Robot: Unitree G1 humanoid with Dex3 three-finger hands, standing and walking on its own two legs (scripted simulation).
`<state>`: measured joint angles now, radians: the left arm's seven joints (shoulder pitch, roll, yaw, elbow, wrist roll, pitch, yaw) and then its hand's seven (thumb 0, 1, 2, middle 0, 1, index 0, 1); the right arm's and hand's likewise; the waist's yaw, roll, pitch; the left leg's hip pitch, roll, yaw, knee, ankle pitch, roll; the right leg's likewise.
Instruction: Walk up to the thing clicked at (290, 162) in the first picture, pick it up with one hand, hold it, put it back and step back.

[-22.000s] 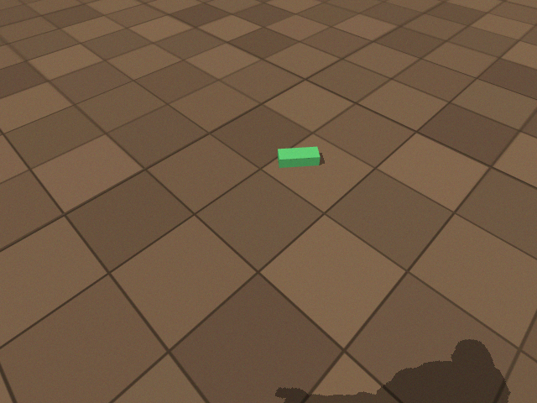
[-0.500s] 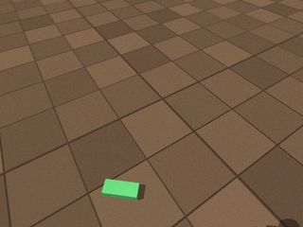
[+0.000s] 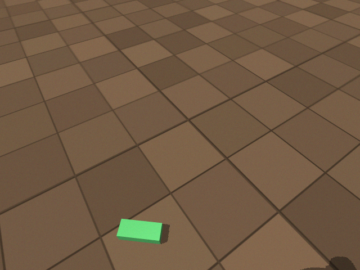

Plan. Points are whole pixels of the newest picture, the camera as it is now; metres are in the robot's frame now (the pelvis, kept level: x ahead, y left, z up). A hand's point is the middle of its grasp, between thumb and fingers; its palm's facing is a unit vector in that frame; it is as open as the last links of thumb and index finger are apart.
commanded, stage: stand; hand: left
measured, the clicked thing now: (140, 231) +0.44 +0.24 -0.75
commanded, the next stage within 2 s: walk up in 0.54 s
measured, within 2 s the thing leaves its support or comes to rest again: neither
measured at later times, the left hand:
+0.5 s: hand out of the picture +0.09 +0.25 -0.15, palm faces -0.02 -0.94 -0.35, open 7.4 cm
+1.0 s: hand out of the picture +0.05 +0.31 -0.19, palm faces -0.04 -0.93 -0.36, open 7.4 cm
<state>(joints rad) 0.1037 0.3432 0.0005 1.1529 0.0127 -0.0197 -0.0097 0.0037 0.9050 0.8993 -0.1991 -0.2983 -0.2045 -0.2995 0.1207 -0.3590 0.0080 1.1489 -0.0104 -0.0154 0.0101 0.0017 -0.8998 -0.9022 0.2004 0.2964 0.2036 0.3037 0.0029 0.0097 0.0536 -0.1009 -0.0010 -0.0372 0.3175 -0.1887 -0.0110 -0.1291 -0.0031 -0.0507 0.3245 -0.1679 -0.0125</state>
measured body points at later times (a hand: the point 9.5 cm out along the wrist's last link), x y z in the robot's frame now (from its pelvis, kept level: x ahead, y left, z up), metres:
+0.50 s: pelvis +0.01 -0.01 +0.00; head +0.02 -0.02 +0.45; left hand +0.09 +0.29 -0.13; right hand +0.09 -0.31 -0.14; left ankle -0.01 +0.13 -0.75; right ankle +0.01 -0.11 -0.75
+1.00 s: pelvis -0.09 +0.05 -0.02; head -0.01 +0.08 +0.42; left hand +0.05 +0.36 -0.16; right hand -0.04 -0.27 -0.13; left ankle -0.10 +0.15 -0.75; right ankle -0.08 -0.09 -0.69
